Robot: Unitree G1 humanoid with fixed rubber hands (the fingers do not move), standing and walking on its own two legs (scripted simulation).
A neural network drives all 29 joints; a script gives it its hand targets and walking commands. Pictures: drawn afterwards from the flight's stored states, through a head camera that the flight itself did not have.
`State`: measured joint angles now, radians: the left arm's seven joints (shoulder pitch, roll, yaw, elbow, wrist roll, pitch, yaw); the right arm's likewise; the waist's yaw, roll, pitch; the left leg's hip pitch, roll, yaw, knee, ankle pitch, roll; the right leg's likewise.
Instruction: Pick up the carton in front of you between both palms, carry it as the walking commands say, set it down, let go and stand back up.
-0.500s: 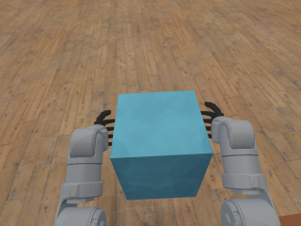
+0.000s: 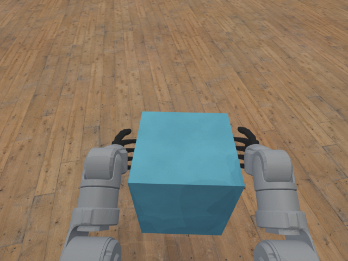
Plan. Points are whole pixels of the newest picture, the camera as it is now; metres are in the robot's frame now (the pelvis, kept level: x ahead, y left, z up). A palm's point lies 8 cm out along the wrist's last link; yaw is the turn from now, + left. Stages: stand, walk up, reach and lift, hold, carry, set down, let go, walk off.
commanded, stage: carry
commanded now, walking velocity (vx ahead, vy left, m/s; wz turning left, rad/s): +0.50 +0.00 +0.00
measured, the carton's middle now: (183, 175) +0.35 -0.01 +0.00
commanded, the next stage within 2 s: none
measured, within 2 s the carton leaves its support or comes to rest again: neither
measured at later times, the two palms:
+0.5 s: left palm (143, 79) +0.62 +0.10 +0.10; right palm (239, 73) +0.64 -0.19 +0.11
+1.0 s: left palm (137, 49) +0.84 +0.14 +0.09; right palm (215, 46) +0.84 -0.15 +0.10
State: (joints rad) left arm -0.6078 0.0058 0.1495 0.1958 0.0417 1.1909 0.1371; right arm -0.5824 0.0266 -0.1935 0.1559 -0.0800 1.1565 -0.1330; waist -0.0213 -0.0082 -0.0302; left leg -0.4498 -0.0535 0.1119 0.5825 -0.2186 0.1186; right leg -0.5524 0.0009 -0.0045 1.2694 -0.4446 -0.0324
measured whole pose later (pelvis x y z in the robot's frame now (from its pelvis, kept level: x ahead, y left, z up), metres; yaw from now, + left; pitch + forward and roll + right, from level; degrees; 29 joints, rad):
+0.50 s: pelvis +0.29 -0.05 +0.01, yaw +2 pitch +4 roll +1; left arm -0.56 -0.05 0.19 0.11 0.08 1.21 0.14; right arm -0.60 0.01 -0.19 0.15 -0.05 1.18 -0.11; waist 0.00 0.01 -0.05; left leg -0.46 0.02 0.03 1.12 -0.40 0.00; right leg -0.40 0.01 -0.15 0.47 -0.15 -0.09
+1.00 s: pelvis +0.58 +0.00 +0.01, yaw -1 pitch +4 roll +0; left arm -0.14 -0.13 0.12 -0.27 0.13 1.25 0.08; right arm -0.17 0.14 -0.10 -0.24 -0.12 1.21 -0.09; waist -0.01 -0.02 -0.14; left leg -0.32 0.02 0.21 0.44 -0.18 0.07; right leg -0.43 -0.06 -0.06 1.09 -0.39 -0.01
